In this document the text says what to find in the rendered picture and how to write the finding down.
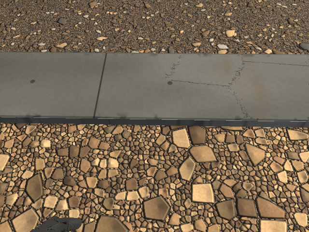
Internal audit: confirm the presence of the robot left hand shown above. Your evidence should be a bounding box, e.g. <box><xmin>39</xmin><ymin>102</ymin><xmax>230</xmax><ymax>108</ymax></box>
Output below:
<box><xmin>30</xmin><ymin>216</ymin><xmax>82</xmax><ymax>232</ymax></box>

